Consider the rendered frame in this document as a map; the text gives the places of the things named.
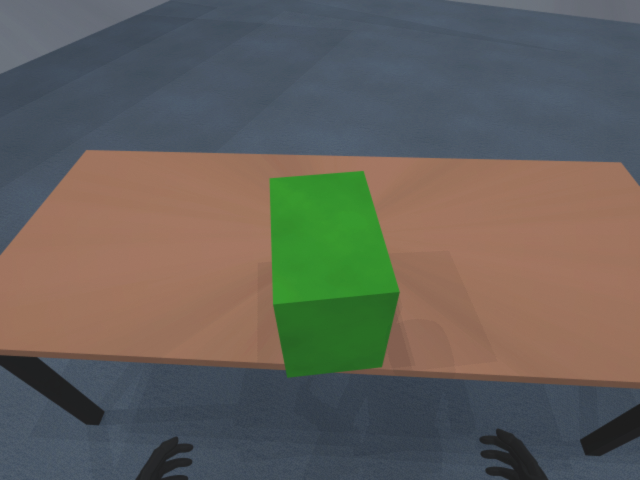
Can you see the robot left hand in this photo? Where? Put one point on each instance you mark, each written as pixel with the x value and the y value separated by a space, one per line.
pixel 156 466

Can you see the carton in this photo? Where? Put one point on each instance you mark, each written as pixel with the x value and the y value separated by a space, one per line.
pixel 334 288

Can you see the table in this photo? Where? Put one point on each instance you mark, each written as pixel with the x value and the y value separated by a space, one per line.
pixel 508 270

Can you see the robot right hand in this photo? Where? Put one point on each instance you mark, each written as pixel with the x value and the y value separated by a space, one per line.
pixel 519 458

